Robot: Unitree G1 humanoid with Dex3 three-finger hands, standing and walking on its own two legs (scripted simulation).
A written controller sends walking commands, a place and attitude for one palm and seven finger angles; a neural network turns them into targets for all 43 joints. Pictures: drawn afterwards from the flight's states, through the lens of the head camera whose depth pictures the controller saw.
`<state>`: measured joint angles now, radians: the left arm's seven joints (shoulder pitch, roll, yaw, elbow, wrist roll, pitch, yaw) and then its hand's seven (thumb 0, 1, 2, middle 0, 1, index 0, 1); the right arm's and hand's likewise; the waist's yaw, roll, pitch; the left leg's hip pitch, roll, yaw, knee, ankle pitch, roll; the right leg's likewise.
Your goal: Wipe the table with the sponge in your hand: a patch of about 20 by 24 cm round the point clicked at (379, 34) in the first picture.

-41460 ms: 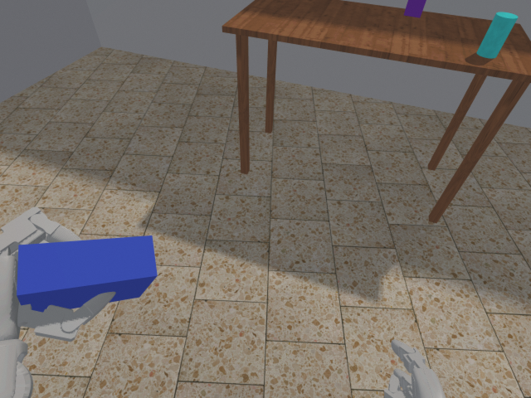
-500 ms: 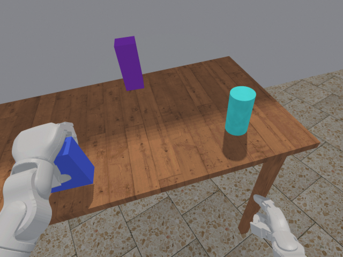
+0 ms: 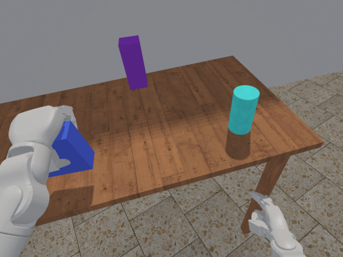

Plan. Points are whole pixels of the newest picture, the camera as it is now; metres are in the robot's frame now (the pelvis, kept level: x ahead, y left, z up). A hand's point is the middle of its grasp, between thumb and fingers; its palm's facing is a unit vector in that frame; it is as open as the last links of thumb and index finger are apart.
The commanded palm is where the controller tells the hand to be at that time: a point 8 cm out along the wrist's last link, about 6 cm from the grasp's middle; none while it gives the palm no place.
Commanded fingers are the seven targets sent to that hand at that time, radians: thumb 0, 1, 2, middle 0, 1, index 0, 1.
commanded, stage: lift the sponge slowly off the table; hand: left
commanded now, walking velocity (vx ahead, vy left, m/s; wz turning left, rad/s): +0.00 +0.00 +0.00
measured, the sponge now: (63, 155) +0.26 +0.30 +0.13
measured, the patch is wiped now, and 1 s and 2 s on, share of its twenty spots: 0.95 0.95 0.95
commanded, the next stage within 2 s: bring the sponge back beside the body in 0.38 s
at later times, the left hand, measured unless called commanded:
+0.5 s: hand (54, 130) +0.27 +0.29 +0.20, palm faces +0.19 -0.10 -0.98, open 9.0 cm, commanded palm +0.22 +0.30 +0.27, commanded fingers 0.00 0.10 1.30 -1.20 -1.60 -1.20 -1.60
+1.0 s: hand (46, 143) +0.24 +0.29 +0.19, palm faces +0.19 -0.11 -0.98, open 9.0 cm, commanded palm +0.19 +0.29 +0.26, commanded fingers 0.00 0.10 1.30 -1.20 -1.60 -1.20 -1.60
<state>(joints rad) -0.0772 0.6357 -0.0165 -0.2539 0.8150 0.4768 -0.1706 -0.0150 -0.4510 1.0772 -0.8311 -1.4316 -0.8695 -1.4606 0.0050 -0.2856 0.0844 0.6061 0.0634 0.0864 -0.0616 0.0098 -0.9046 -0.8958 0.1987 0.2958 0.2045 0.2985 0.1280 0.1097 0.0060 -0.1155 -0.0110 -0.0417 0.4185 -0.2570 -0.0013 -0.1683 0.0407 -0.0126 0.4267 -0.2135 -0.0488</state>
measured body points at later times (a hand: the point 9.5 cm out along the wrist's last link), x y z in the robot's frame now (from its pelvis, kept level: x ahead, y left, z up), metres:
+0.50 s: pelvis +0.01 +0.01 +0.00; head +0.00 -0.03 +0.45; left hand +0.26 +0.29 +0.25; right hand +0.27 -0.17 -0.07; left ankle -0.02 +0.13 -0.74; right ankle +0.01 -0.09 -0.74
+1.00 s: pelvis +0.01 +0.01 +0.00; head +0.00 -0.03 +0.45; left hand +0.23 +0.29 +0.25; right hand +0.27 -0.17 -0.07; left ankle -0.02 +0.13 -0.74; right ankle +0.01 -0.09 -0.74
